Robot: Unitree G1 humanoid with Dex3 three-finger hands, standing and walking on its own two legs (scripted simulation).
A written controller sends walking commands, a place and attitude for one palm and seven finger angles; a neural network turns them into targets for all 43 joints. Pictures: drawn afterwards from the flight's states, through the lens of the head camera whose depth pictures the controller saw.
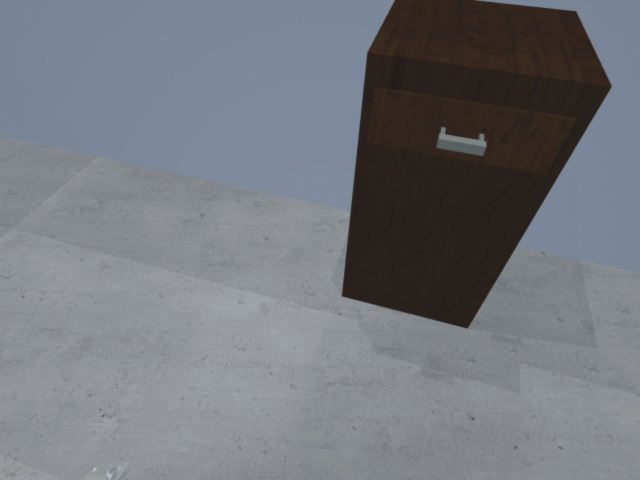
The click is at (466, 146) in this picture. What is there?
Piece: drawer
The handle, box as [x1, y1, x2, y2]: [436, 127, 486, 155]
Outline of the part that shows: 441,127 436,147 479,155 483,154 486,146 486,141 483,140 483,134 480,133 478,139 476,140 446,135 444,133 445,128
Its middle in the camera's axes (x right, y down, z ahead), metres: +0.31 -0.22 +0.86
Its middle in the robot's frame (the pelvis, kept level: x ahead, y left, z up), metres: +0.81 -0.27 +0.00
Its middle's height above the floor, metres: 0.77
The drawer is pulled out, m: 0.00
